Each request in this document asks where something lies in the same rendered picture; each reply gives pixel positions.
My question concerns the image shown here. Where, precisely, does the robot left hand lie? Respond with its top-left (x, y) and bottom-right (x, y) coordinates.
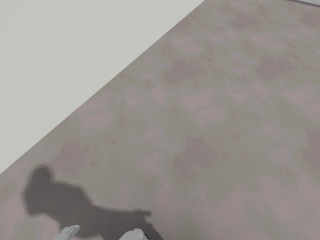
top-left (53, 225), bottom-right (80, 240)

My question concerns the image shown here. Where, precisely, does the robot left shin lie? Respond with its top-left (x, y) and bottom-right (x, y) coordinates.
top-left (134, 228), bottom-right (144, 234)

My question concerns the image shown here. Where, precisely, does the robot left thigh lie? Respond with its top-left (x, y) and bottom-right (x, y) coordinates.
top-left (119, 230), bottom-right (149, 240)

